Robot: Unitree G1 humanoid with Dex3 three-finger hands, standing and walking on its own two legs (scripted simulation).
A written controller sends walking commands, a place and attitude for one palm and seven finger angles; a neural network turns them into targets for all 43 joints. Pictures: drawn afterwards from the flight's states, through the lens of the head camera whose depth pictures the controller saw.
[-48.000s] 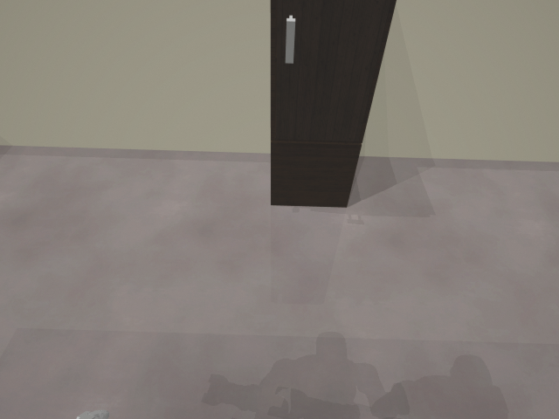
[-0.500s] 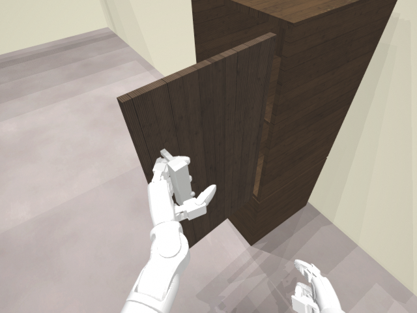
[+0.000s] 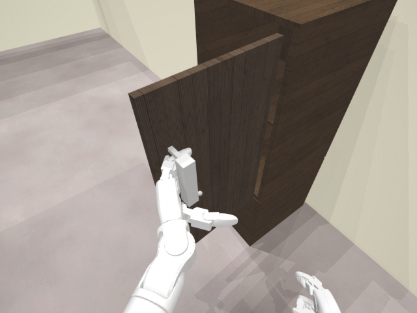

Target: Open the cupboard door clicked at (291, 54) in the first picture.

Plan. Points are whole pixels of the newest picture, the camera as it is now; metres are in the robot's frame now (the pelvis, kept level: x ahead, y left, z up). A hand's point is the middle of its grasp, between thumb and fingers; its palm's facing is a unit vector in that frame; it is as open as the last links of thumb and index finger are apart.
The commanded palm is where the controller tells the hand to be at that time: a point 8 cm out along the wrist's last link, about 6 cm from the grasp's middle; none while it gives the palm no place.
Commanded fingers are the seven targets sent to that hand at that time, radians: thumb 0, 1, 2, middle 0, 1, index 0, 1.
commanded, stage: slide the hand sideways off the handle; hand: left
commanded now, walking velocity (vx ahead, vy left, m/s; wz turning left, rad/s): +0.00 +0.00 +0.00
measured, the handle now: (181, 175) +0.36 +0.08 +0.08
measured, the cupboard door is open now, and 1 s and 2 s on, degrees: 94 96 96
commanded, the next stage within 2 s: draw the hand back to the body in 1.26 s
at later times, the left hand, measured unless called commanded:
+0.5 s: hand (189, 216) +0.27 +0.05 +0.08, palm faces -0.18 -0.98 +0.02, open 16.2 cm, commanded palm +0.25 +0.12 +0.08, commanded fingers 0.00 -0.50 0.30 -0.15 -0.30 -0.15 -0.30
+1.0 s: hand (165, 234) +0.24 +0.09 +0.08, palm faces -0.13 -0.99 -0.01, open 16.1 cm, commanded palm +0.21 +0.16 +0.08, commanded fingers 0.00 -0.50 0.30 -0.15 -0.30 -0.15 -0.30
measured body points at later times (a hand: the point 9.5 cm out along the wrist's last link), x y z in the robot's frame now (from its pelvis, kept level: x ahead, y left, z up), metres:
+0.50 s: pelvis +0.00 +0.02 +0.00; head +0.01 +0.01 +0.45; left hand +0.28 +0.10 +0.08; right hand +0.17 -0.19 -0.09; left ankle -0.01 +0.10 -0.71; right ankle +0.04 -0.06 -0.71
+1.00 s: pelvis +0.02 +0.01 -0.01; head +0.04 +0.00 +0.44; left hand +0.24 +0.14 +0.08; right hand +0.21 -0.20 -0.08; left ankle -0.01 +0.10 -0.71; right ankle +0.04 -0.06 -0.71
